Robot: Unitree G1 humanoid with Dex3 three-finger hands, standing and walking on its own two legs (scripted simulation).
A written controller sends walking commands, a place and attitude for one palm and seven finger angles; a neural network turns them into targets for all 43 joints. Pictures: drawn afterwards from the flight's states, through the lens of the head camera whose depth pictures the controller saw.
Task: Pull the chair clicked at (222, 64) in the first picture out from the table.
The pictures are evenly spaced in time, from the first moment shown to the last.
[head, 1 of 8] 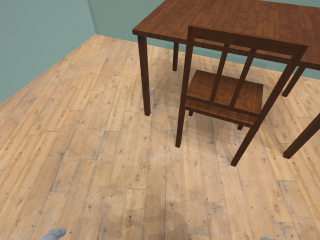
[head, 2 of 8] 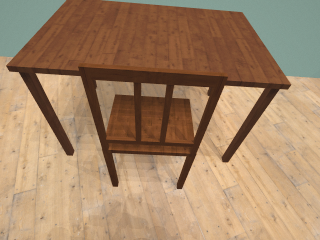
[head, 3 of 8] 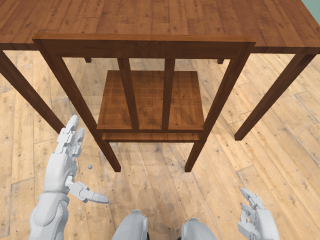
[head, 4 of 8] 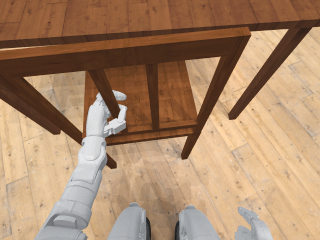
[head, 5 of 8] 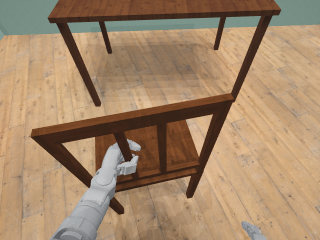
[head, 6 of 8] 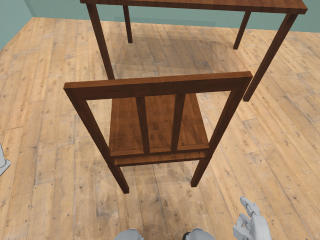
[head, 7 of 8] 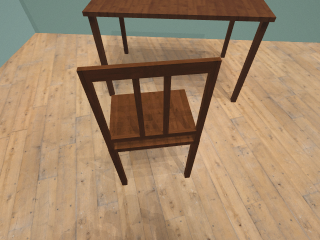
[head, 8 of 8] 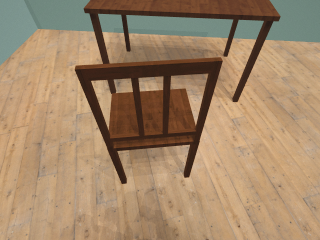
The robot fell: no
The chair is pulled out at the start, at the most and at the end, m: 0.00 0.58 0.58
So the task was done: yes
